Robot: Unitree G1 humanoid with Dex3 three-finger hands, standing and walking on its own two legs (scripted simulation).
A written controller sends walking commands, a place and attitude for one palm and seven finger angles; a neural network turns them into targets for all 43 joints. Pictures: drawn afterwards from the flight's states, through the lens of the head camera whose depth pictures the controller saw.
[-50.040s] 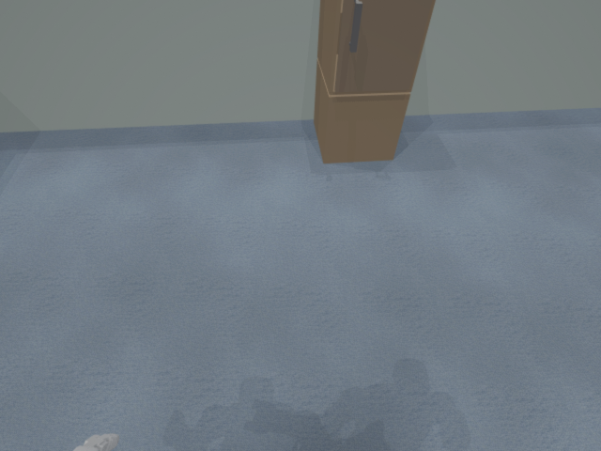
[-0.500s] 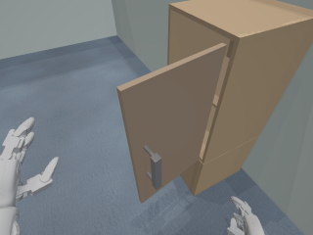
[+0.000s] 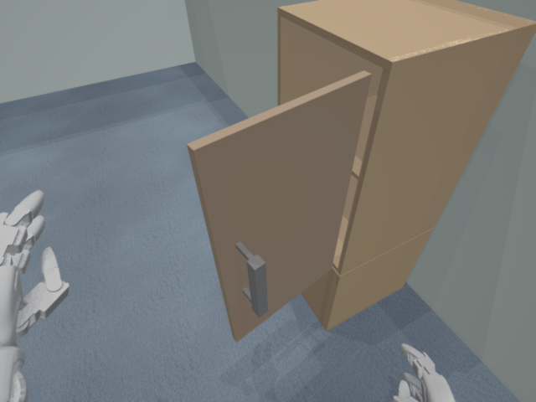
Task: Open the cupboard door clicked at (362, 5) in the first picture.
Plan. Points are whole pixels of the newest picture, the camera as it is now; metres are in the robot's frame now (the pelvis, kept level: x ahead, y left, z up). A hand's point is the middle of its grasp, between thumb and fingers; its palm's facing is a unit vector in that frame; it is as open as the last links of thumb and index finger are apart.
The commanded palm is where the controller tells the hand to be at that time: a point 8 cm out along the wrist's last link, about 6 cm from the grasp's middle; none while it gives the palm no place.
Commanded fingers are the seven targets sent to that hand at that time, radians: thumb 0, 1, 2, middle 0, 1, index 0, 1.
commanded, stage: step back with the hand held close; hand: left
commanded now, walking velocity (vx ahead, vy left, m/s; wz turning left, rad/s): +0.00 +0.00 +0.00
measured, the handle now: (251, 280) +0.35 +0.09 -0.06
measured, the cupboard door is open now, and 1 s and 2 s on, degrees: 100 100 100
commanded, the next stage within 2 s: stop stepping back and stand still in 1.32 s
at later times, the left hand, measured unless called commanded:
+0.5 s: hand (47, 307) +0.16 +0.27 +0.15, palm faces +0.41 -0.77 -0.49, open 7.4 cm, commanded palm +0.10 +0.31 +0.17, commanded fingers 0.00 0.90 0.90 -0.20 -0.30 -0.20 -0.30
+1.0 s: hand out of the picture +0.08 +0.28 +0.17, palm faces +0.49 -0.74 -0.45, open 7.4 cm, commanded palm +0.03 +0.30 +0.17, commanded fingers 0.00 0.90 0.90 -0.20 -0.30 -0.20 -0.30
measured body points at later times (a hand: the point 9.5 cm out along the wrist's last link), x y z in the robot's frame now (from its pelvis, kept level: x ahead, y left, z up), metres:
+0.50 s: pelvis -0.05 +0.01 -0.02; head -0.04 +0.03 +0.43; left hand +0.13 +0.31 +0.18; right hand +0.10 -0.25 -0.08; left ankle -0.06 +0.10 -0.74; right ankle +0.05 -0.10 -0.74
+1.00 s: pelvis -0.12 +0.00 -0.01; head -0.12 +0.01 +0.44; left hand +0.04 +0.31 +0.19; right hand +0.03 -0.23 -0.09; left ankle -0.06 +0.10 -0.74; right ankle -0.16 -0.10 -0.73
